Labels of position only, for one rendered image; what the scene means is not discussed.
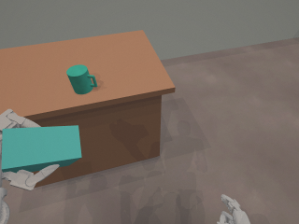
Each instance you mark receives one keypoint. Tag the left robot forearm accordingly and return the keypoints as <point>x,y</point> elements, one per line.
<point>4,208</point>

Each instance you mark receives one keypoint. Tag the left robot hand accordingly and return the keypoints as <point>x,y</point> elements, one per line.
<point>22,179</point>

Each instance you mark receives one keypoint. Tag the sponge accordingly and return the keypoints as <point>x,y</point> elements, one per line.
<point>35,148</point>

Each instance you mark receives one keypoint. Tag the right robot hand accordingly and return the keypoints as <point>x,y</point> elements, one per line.
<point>239,216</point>

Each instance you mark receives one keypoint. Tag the table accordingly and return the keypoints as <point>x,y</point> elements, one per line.
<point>119,121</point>

